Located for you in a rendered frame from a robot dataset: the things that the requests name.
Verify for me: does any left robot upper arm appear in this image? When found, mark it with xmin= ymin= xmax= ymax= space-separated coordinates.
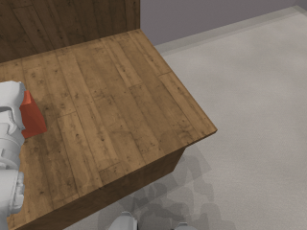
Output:
xmin=0 ymin=169 xmax=25 ymax=230

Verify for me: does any robot shin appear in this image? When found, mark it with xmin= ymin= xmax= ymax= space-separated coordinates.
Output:
xmin=121 ymin=212 xmax=132 ymax=217
xmin=176 ymin=222 xmax=188 ymax=229

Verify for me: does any left robot hand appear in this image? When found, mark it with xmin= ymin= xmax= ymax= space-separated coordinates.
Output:
xmin=0 ymin=80 xmax=26 ymax=130

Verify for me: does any robot left shin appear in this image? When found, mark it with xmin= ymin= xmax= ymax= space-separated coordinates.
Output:
xmin=121 ymin=212 xmax=132 ymax=217

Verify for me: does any robot right shin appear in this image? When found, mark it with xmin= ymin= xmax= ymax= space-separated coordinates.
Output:
xmin=176 ymin=222 xmax=188 ymax=229

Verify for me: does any sponge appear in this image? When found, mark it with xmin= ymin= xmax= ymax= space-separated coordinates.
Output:
xmin=19 ymin=90 xmax=47 ymax=139

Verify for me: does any table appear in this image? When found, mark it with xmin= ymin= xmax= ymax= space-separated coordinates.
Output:
xmin=0 ymin=0 xmax=218 ymax=230

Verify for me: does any robot left forearm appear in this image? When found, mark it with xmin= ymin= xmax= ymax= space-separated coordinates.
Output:
xmin=0 ymin=103 xmax=25 ymax=171

